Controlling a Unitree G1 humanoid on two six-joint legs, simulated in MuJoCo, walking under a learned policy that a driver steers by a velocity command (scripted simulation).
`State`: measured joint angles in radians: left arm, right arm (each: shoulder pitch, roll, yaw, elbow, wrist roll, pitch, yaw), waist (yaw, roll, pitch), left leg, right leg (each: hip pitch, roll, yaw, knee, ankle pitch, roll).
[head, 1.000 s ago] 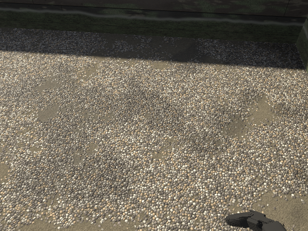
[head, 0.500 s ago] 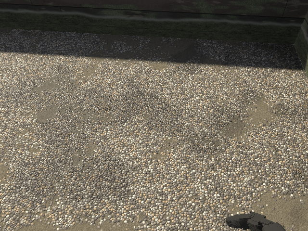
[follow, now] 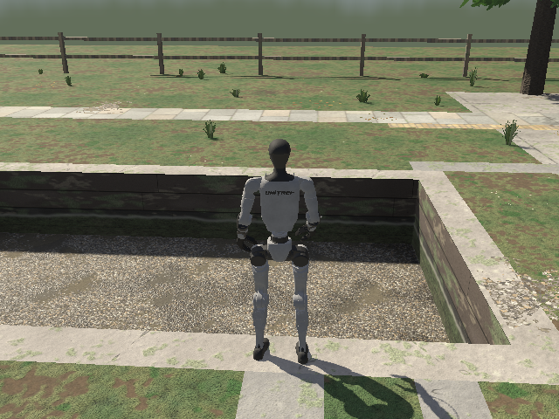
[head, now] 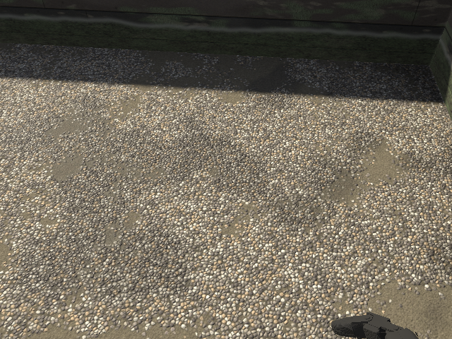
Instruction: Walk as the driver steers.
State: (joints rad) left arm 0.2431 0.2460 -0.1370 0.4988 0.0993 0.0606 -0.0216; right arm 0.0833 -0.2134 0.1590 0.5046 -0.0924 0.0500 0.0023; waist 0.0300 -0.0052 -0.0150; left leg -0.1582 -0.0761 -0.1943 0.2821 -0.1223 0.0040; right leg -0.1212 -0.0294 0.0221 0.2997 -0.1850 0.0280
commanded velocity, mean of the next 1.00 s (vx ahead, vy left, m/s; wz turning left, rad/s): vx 0.50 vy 0.00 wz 0.00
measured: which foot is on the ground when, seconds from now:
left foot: down 0.00-1.00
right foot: down 0.00-1.00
